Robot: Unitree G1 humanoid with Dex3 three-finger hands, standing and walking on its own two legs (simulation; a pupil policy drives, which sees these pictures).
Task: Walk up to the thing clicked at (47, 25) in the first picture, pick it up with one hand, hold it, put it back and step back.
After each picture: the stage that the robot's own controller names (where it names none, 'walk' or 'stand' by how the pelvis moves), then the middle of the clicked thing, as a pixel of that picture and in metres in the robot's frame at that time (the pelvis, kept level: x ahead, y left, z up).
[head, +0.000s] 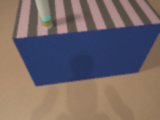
stand; (43, 8) +0.87 +0.23 -0.04
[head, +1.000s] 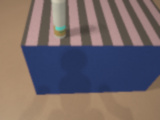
walk; (59, 17) +0.76 +0.12 -0.03
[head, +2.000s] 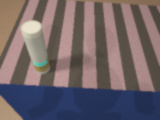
rise first; (37, 50) +0.47 +0.20 -0.01
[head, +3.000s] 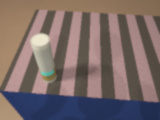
stand; (45, 61) +0.46 +0.18 -0.03
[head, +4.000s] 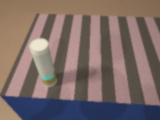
stand; (45, 65) +0.45 +0.18 -0.04
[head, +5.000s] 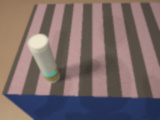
stand; (46, 61) +0.44 +0.17 -0.03
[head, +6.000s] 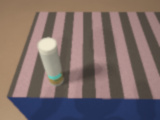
stand; (52, 64) +0.45 +0.14 -0.04
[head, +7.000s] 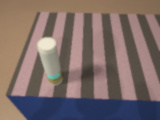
stand; (51, 64) +0.46 +0.15 -0.04
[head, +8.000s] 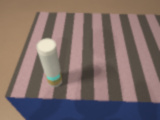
stand; (51, 65) +0.45 +0.15 -0.04
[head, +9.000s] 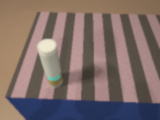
rise first; (51, 66) +0.44 +0.14 -0.04
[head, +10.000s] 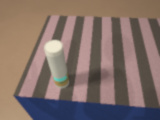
rise first; (58, 66) +0.44 +0.14 -0.04
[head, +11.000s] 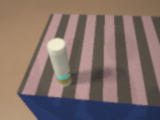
go down; (61, 64) +0.45 +0.14 -0.04
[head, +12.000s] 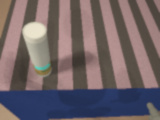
go down; (39, 53) +0.45 +0.13 -0.01
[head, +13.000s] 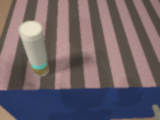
go down; (36, 52) +0.47 +0.14 +0.00
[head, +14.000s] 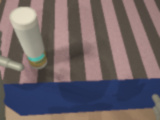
close in; (32, 43) +0.46 +0.14 +0.03
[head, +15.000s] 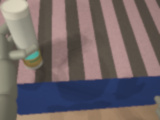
close; (25, 39) +0.47 +0.15 +0.04
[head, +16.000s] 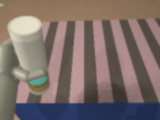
lift; (33, 62) +0.32 +0.14 +0.18
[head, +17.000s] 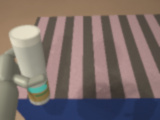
hold; (33, 70) +0.31 +0.15 +0.14
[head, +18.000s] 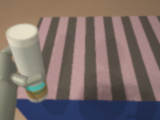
hold; (31, 68) +0.31 +0.16 +0.14
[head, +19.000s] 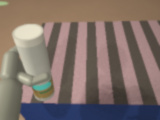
crouch; (38, 68) +0.31 +0.14 +0.15
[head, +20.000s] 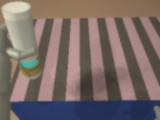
crouch; (25, 45) +0.40 +0.17 +0.16
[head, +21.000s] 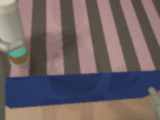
lower; (12, 35) +0.48 +0.17 +0.04
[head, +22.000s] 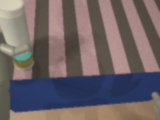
lower; (18, 39) +0.46 +0.16 +0.05
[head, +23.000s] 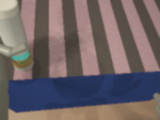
lower; (15, 39) +0.46 +0.17 +0.05
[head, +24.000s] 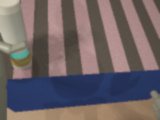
lower; (15, 37) +0.47 +0.17 +0.05
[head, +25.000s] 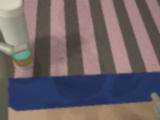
loosen; (17, 38) +0.46 +0.17 +0.05
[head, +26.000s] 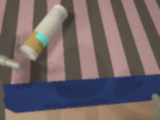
withdraw; (45, 31) +0.56 +0.08 -0.05
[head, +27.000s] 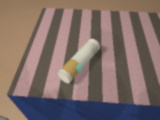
sink last; (80, 59) +0.52 +0.04 -0.08
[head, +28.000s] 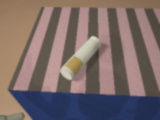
stand; (81, 56) +0.54 +0.02 -0.08
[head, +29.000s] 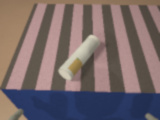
stand; (80, 56) +0.53 +0.01 -0.07
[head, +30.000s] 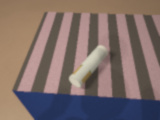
stand; (89, 65) +0.52 -0.02 -0.13
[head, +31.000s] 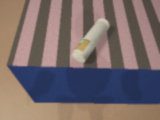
walk; (91, 39) +0.58 -0.05 -0.11
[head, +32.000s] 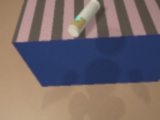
walk; (84, 17) +0.76 +0.02 -0.11
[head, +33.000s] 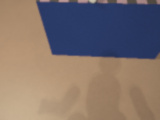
stand; out of the picture +1.05 -0.13 -0.10
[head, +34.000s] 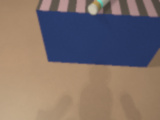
stand; (101, 1) +1.05 -0.14 -0.13
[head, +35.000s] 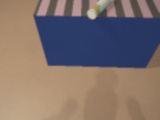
stand; (100, 6) +1.05 -0.14 -0.13
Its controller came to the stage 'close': yes
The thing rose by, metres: 0.21
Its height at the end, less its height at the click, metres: -0.09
